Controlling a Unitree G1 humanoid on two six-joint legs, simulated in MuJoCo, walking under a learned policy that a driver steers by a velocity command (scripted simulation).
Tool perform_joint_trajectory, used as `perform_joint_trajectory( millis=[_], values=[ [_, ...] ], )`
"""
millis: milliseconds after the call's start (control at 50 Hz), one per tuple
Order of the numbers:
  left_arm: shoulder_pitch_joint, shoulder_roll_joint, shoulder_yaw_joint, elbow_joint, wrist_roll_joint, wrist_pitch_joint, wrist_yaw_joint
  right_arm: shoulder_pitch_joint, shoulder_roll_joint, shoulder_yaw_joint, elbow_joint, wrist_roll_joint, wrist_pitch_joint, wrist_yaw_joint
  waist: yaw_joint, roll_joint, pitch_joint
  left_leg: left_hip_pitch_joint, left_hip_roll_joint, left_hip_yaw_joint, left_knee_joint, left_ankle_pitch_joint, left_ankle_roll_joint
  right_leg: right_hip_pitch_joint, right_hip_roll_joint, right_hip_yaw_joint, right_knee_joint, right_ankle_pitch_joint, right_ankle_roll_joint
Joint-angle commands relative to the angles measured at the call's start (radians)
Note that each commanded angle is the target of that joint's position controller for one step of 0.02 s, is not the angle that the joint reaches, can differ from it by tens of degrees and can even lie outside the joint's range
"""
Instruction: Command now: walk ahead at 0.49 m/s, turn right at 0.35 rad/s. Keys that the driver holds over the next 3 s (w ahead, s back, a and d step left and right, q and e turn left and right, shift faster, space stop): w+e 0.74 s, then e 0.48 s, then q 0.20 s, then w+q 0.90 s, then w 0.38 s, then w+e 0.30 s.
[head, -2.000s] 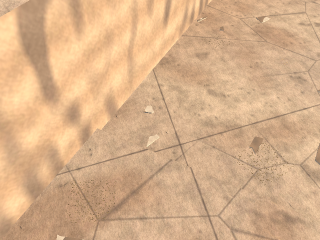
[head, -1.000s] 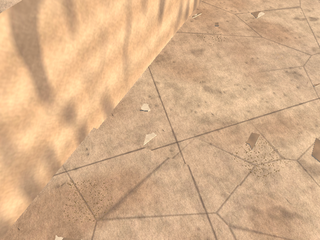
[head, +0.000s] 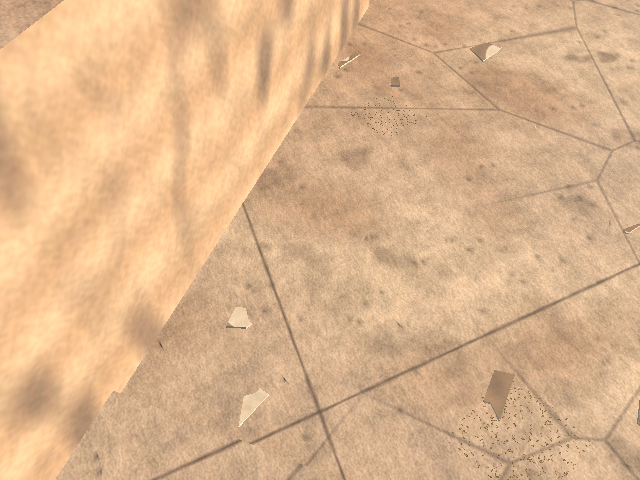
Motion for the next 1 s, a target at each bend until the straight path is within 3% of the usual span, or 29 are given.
perform_joint_trajectory(
  millis=[20,100,160,200,260,280,300,320,340,360,380,400,420,460,500,560,660,740,800,840,860,880,900,920,940,960,980,1000],
  values=[
    [0.027,0.02,0.005,-0.042,-0.002,0.024,-0.014,0.046,-0.067,-0.002,-0.035,-0.001,-0.025,-0.004,0.023,0.069,0.049,-0.036,0.289,-0.164,-0.224,0.181,0.03,-0.097,-0.036,0.004,-0.048,0.12,0.009],
    [-0.136,0.01,-0.004,-0.108,-0.012,0.013,-0.025,0.101,-0.062,0.008,-0.033,-0.001,-0.026,-0.01,-0.011,0.082,0.06,0.021,0.255,-0.046,-0.195,0.383,-0.011,-0.11,-0.006,-0.069,-0.294,0.26,0.013],
    [-0.259,0.002,-0.015,-0.157,-0.013,0.01,-0.034,0.156,-0.081,0.008,-0.021,0.003,-0.024,-0.023,-0.046,0.086,0.067,0.1,0.268,0.004,-0.184,0.497,-0.026,-0.079,0.024,-0.145,-0.471,0.294,0.004],
    [-0.285,0.013,-0.014,-0.173,-0.01,0.009,-0.035,0.185,-0.092,0.006,-0.008,-0.001,-0.017,-0.031,-0.047,0.093,0.06,0.179,0.289,0.03,-0.139,0.621,-0.029,-0.054,0.052,-0.174,-0.526,0.249,-0.014],
    [-0.203,0.046,0.001,-0.16,-0.006,0.008,-0.023,0.173,-0.132,-0.007,-0.006,0.0,-0.007,-0.053,0.008,0.132,-0.005,0.285,0.324,0.065,0.039,0.983,-0.034,0.053,0.125,-0.211,-0.547,0.107,-0.073],
    [-0.128,0.067,0.011,-0.138,-0.005,0.006,-0.019,0.159,-0.146,-0.012,-0.011,-0.006,0.002,-0.057,0.044,0.145,-0.046,0.3,0.335,0.073,0.158,1.053,-0.03,0.122,0.153,-0.212,-0.553,0.049,-0.1],
    [-0.031,0.097,0.026,-0.109,-0.002,0.001,-0.017,0.15,-0.157,-0.017,-0.021,-0.011,0.011,-0.054,0.083,0.152,-0.1,0.278,0.34,0.073,0.319,1.006,-0.022,0.229,0.171,-0.191,-0.592,0.017,-0.131],
    [0.106,0.135,0.046,-0.07,0.006,-0.006,-0.013,0.122,-0.162,-0.02,-0.04,-0.009,0.015,-0.041,0.156,0.117,-0.161,0.153,0.323,0.086,0.557,0.832,-0.032,0.429,0.152,-0.131,-0.673,0.039,-0.176],
    [0.173,0.233,0.076,-0.069,0.018,-0.003,-0.001,0.134,-0.094,-0.009,-0.091,0.005,0.015,-0.023,0.151,-0.038,-0.261,-0.176,0.242,0.089,0.908,0.257,-0.062,0.714,-0.106,0.216,-0.67,-0.053,-0.272],
    [0.129,0.279,0.085,-0.097,-0.002,0.01,-0.005,0.108,-0.089,-0.012,-0.157,0.011,0.007,-0.003,0.099,-0.152,-0.322,-0.505,0.019,-0.08,1.178,-0.38,-0.092,0.868,-0.289,0.736,-0.817,-0.018,-0.421],
    [0.098,0.246,0.076,-0.094,-0.019,0.02,0.0,-0.012,-0.131,-0.02,-0.18,0.003,-0.006,0.004,0.103,0.005,-0.203,-0.621,0.106,-0.215,1.142,-0.254,-0.076,0.798,-0.248,0.599,-0.862,-0.002,-0.371],
    [0.042,0.208,0.066,-0.096,-0.026,0.017,0.004,-0.041,-0.131,-0.017,-0.198,0.012,-0.02,0.008,0.069,0.036,-0.104,-0.599,0.146,-0.212,1.047,-0.151,-0.075,0.662,-0.226,0.479,-0.891,0.09,-0.325],
    [-0.001,0.168,0.056,-0.101,-0.026,0.009,0.006,-0.027,-0.125,-0.018,-0.182,0.007,-0.019,0.002,0.019,0.103,-0.045,-0.534,0.178,-0.21,0.95,-0.112,-0.082,0.548,-0.175,0.388,-0.904,0.231,-0.274],
    [-0.022,0.14,0.043,-0.105,-0.039,-0.013,0.015,0.01,-0.098,-0.015,-0.178,-0.031,0.021,0.002,-0.031,0.082,-0.048,-0.422,0.203,-0.214,0.835,-0.105,-0.116,0.443,-0.093,0.268,-0.912,0.381,-0.23],
    [0.019,0.162,0.044,-0.096,-0.048,-0.031,0.015,-0.007,-0.093,-0.018,-0.195,-0.039,0.052,0.01,-0.038,0.052,-0.051,-0.41,0.2,-0.197,0.767,-0.098,-0.145,0.414,-0.057,0.233,-0.916,0.45,-0.226],
    [0.085,0.196,0.05,-0.093,-0.044,-0.028,0.015,-0.132,-0.097,-0.017,-0.248,-0.036,0.069,0.021,-0.003,0.007,-0.028,-0.476,0.193,-0.169,0.645,0.012,-0.171,0.406,-0.024,0.219,-0.926,0.466,-0.192],
    [0.211,0.196,0.045,-0.087,-0.037,-0.027,0.02,-0.303,-0.135,-0.024,-0.313,-0.029,0.065,0.031,0.067,-0.028,-0.02,-0.627,0.18,-0.203,0.51,0.19,-0.158,0.553,-0.027,0.287,-0.898,0.434,-0.162],
    [0.238,0.2,0.044,-0.096,-0.027,-0.028,0.029,-0.432,-0.122,-0.007,-0.367,-0.029,0.055,0.038,0.102,-0.036,0.011,-0.606,0.14,-0.203,0.343,0.254,-0.158,0.58,-0.016,0.313,-0.859,0.398,-0.158],
    [0.241,0.205,0.046,-0.105,-0.021,-0.021,0.044,-0.455,-0.121,0.002,-0.396,-0.02,0.037,0.035,0.103,-0.043,0.027,-0.494,0.099,-0.207,0.179,0.289,-0.136,0.568,-0.001,0.323,-0.754,0.516,-0.112],
    [0.208,0.215,0.048,-0.118,-0.017,-0.018,0.054,-0.372,-0.139,-0.001,-0.375,-0.01,0.025,0.024,0.072,-0.051,-0.007,-0.308,0.071,-0.222,0.1,0.313,-0.114,0.517,0.028,0.339,-0.657,0.531,-0.065],
    [0.192,0.226,0.052,-0.126,-0.014,-0.018,0.055,-0.296,-0.165,-0.008,-0.353,-0.007,0.02,0.012,0.042,-0.048,-0.042,-0.211,0.056,-0.223,0.087,0.298,-0.103,0.508,0.05,0.348,-0.561,0.568,-0.043],
    [0.161,0.247,0.056,-0.135,-0.019,-0.021,0.051,-0.172,-0.188,-0.015,-0.314,-0.012,0.009,0.001,-0.024,-0.017,-0.082,-0.091,0.063,-0.222,0.012,0.359,-0.092,0.501,0.091,0.331,-0.392,0.592,-0.02],
    [0.137,0.219,0.049,-0.15,-0.043,-0.024,0.049,-0.015,-0.223,-0.024,-0.27,-0.022,-0.011,-0.007,-0.09,0.025,-0.161,0.146,0.147,-0.255,0.016,0.595,-0.082,0.374,0.142,0.291,-0.159,0.406,0.005],
    [0.246,0.1,0.026,-0.168,-0.068,-0.016,0.054,0.056,-0.269,-0.023,-0.274,-0.043,-0.02,-0.005,-0.031,0.21,-0.315,0.48,0.444,-0.427,0.292,1.314,-0.024,0.084,0.252,0.174,0.213,-0.545,0.018],
    [0.382,0.178,0.037,-0.174,-0.102,-0.003,0.072,0.093,-0.267,-0.025,-0.303,-0.014,-0.004,0.013,-0.019,0.248,-0.556,0.635,0.639,-0.653,0.329,1.358,0.095,-0.028,0.25,0.13,0.372,-0.582,0.034],
    [0.346,0.224,0.042,-0.144,-0.059,0.016,0.076,-0.005,-0.215,-0.021,-0.344,-0.005,0.012,0.013,-0.005,0.17,-0.521,0.485,0.59,-0.642,0.231,1.077,0.11,-0.029,0.179,0.113,0.404,-0.427,0.047],
    [0.243,0.231,0.043,-0.152,-0.03,0.03,0.063,-0.097,-0.137,0.003,-0.366,-0.006,0.02,0.002,-0.002,0.117,-0.359,0.294,0.502,-0.527,0.152,0.883,0.094,-0.039,0.158,0.075,0.346,-0.327,0.068],
    [0.177,0.222,0.044,-0.16,-0.012,0.044,0.045,-0.133,-0.109,0.018,-0.368,-0.012,0.027,-0.009,0.004,0.088,-0.254,0.151,0.439,-0.438,0.089,0.759,0.074,-0.023,0.128,0.069,0.292,-0.264,0.084]
  ],
)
